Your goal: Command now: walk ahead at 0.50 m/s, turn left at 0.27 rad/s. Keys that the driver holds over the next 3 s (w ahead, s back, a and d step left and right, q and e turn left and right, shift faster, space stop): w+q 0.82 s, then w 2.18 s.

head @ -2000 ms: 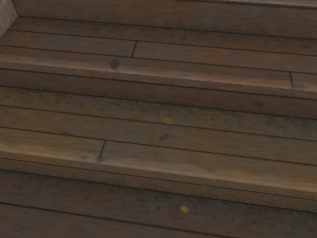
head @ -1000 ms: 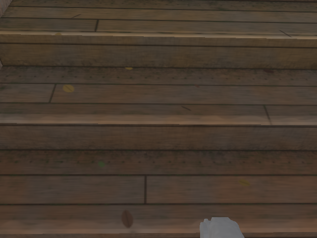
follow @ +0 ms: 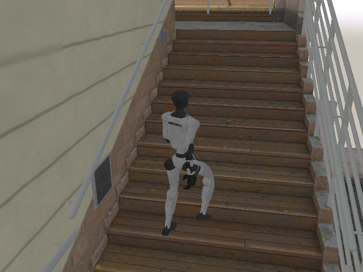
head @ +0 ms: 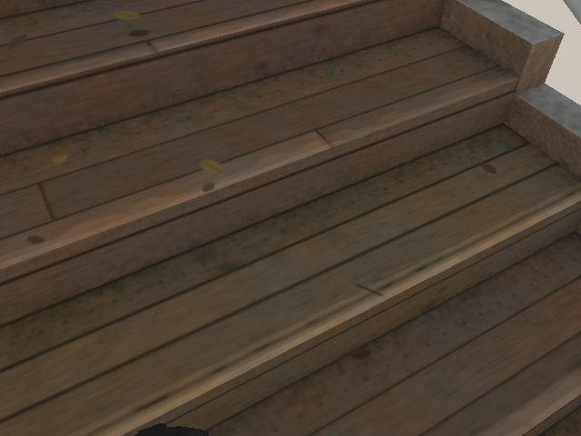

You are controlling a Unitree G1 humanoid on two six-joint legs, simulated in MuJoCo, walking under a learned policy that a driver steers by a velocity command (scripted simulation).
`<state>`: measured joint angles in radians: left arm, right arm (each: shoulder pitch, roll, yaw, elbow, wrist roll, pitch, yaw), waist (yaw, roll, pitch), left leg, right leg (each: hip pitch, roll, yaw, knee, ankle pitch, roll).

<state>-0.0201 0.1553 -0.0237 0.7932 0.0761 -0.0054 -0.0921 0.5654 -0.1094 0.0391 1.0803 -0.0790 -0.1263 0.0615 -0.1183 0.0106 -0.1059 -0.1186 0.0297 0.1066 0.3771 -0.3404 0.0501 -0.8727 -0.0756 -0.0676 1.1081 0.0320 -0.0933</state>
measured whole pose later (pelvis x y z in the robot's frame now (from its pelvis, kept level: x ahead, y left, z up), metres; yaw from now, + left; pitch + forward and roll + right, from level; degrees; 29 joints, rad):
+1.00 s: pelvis +0.51 +0.06 +0.16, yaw +29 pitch +7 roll -4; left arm -0.10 0.10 -0.08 0.72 0.05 -0.02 -0.08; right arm 0.52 -0.13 0.02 1.09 -0.05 -0.13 0.11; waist -0.10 0.07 -0.15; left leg -0.09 -0.02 -0.25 0.45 -0.28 0.10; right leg -0.95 0.00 -0.15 1.26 -0.49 -0.07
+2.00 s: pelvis +1.00 +0.36 +0.45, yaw +32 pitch +5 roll +1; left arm -0.03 0.11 -0.07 0.83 0.04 -0.01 -0.06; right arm 0.55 -0.06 0.05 1.19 -0.12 -0.08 0.07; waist -0.06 0.00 -0.12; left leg -0.12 -0.01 0.10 0.37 -0.35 0.04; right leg -1.38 -0.11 -0.03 1.75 -0.11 -0.23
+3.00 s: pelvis +1.48 +0.67 +0.73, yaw +32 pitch +5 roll +2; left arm 0.16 0.20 0.02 0.99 0.02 -0.08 -0.09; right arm 0.43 -0.17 -0.02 1.14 -0.09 -0.04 0.05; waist -0.02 -0.03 -0.11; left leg -0.39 -0.06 0.14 0.63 -0.34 0.09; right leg -1.17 -0.01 0.20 1.96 -0.03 -0.23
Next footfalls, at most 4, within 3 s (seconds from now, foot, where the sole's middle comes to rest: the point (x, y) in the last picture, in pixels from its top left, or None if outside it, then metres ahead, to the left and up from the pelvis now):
0.10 right None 0.17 -0.13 -0.78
0.46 left None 0.34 0.11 -0.63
0.96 right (238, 314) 0.70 0.05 -0.48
1.56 left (52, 206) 0.89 0.41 -0.33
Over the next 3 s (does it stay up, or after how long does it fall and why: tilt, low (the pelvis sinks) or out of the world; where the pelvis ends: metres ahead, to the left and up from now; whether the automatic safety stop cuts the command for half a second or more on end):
stays up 1.48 0.67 0.73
